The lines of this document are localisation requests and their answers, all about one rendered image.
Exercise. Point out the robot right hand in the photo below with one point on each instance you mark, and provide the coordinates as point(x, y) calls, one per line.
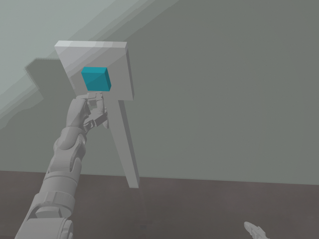
point(256, 232)

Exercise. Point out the panel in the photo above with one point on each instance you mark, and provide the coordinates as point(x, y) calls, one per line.
point(74, 56)

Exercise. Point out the left robot upper arm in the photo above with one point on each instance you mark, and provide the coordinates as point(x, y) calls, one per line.
point(47, 228)

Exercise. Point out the robot left forearm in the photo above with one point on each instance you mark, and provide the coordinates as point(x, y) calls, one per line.
point(56, 196)

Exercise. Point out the button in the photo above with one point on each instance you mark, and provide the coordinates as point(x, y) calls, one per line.
point(96, 78)

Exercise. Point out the robot left hand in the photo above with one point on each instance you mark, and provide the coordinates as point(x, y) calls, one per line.
point(80, 116)

